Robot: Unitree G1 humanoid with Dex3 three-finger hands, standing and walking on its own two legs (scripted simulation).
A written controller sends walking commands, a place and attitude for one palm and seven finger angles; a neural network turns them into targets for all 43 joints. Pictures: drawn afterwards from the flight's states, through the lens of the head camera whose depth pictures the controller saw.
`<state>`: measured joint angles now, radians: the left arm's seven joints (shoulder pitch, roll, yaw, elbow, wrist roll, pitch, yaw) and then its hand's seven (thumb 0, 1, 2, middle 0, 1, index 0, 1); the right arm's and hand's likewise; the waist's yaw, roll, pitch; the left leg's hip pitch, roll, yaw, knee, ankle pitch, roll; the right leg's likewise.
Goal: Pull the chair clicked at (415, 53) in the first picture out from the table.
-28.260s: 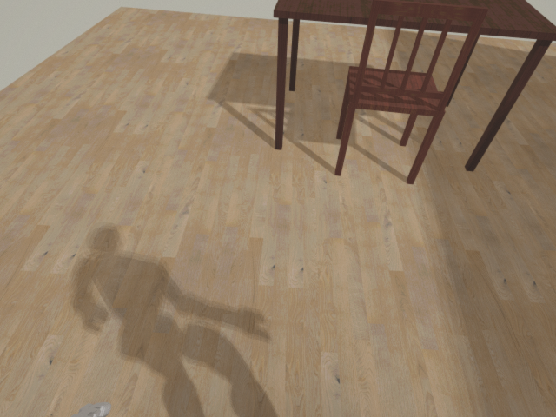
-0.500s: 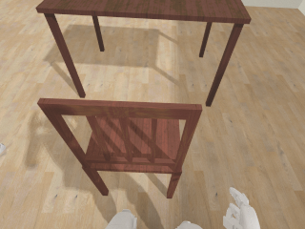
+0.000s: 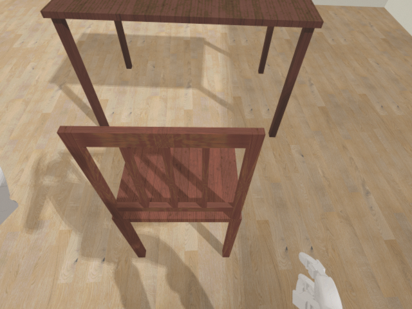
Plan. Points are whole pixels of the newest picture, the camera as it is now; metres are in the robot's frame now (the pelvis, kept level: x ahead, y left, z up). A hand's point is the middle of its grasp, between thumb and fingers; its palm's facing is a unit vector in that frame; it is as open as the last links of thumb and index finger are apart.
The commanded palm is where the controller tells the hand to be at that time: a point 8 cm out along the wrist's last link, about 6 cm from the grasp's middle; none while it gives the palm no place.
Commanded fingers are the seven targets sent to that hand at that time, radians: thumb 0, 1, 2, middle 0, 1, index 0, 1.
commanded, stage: stop stepping back and stand still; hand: left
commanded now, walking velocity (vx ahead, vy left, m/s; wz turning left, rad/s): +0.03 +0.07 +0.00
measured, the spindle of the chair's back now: (171, 179) +0.42 +0.12 -0.08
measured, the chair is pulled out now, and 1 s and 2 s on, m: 0.61 0.61 0.61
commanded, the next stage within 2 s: let the arm hang, fingers relaxed in 0.48 s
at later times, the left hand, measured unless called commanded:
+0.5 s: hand out of the picture +0.20 +0.28 +0.17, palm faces +0.43 -0.78 -0.46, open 7.4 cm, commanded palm +0.14 +0.31 +0.19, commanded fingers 0.00 0.90 0.90 -0.20 -0.30 -0.20 -0.30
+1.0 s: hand out of the picture +0.02 +0.19 -0.16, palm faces +0.01 -0.98 -0.21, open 6.9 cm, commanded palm none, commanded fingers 0.00 0.90 0.90 -0.20 -0.30 -0.20 -0.30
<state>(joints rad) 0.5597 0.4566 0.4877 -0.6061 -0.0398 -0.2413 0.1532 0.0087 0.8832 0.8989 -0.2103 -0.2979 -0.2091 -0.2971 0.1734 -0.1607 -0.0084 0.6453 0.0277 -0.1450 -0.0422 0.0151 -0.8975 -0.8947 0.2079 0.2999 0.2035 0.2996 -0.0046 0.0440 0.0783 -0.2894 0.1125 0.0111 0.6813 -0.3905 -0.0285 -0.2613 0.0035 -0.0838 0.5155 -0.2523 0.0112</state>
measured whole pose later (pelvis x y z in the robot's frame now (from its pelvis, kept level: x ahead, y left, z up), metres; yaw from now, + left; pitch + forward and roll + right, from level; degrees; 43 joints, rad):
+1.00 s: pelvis -0.02 +0.00 +0.01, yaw +0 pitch -1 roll -1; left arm 0.31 0.20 0.00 0.89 0.02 0.03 0.03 -0.05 0.99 0.90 -0.21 -0.30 -0.20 -0.30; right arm 0.31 -0.17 0.00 0.96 -0.02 0.02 0.00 0.01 -0.91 -0.89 0.20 0.30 0.20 0.30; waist 0.01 -0.02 0.07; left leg -0.23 0.03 0.01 0.51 -0.27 0.00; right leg -0.24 -0.04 -0.07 0.46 -0.20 0.02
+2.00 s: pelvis -0.01 +0.00 +0.01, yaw +0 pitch -1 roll +0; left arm 0.30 0.14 -0.01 1.08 0.01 0.01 0.04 0.00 0.91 0.90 -0.20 -0.30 -0.20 -0.29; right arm 0.33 -0.11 0.00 1.08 -0.01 -0.01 -0.02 0.01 -0.90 -0.90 0.20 0.30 0.20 0.30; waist 0.00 0.01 0.05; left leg -0.19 0.03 0.02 0.45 -0.26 -0.01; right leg -0.23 -0.04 -0.06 0.44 -0.20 0.01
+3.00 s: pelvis +0.00 +0.00 +0.01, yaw +0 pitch -1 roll +0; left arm 0.29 0.13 0.00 1.08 0.01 0.01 0.04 0.01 0.92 0.90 -0.20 -0.30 -0.20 -0.29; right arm 0.32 -0.11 0.00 1.10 -0.01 -0.01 -0.03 0.01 -0.91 -0.90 0.20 0.30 0.20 0.30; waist 0.00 0.01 0.05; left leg -0.16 0.02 0.02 0.43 -0.26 -0.01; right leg -0.20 -0.04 -0.06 0.43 -0.22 0.01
